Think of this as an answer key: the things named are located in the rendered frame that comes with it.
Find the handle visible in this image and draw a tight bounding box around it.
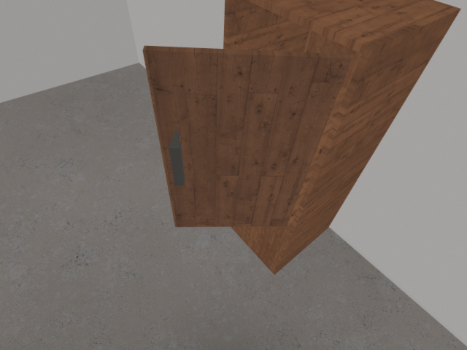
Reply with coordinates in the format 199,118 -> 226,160
169,131 -> 185,186

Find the cupboard door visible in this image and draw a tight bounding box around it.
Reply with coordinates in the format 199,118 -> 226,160
143,46 -> 352,227

